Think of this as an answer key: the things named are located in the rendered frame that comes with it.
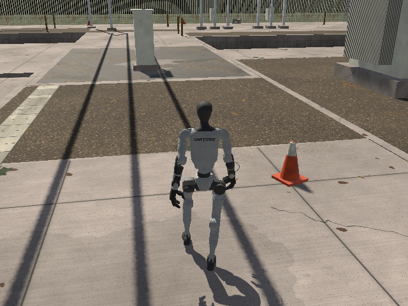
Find robot left hand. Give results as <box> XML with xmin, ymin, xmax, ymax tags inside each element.
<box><xmin>170</xmin><ymin>189</ymin><xmax>185</xmax><ymax>208</ymax></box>

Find robot right forearm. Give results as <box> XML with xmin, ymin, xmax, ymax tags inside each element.
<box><xmin>226</xmin><ymin>154</ymin><xmax>235</xmax><ymax>179</ymax></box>

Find right robot shin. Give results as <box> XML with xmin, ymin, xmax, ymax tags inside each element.
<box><xmin>208</xmin><ymin>219</ymin><xmax>221</xmax><ymax>262</ymax></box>

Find robot right hand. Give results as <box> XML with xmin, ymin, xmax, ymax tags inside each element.
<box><xmin>222</xmin><ymin>176</ymin><xmax>236</xmax><ymax>190</ymax></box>

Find humanoid robot head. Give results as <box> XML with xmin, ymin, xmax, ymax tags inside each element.
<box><xmin>194</xmin><ymin>101</ymin><xmax>215</xmax><ymax>131</ymax></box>

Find robot left forearm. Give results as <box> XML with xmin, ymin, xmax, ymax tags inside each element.
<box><xmin>171</xmin><ymin>156</ymin><xmax>184</xmax><ymax>190</ymax></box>

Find left robot upper arm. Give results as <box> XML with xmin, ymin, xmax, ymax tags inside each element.
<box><xmin>177</xmin><ymin>128</ymin><xmax>191</xmax><ymax>165</ymax></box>

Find right robot upper arm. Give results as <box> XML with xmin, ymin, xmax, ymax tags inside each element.
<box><xmin>217</xmin><ymin>128</ymin><xmax>233</xmax><ymax>163</ymax></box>

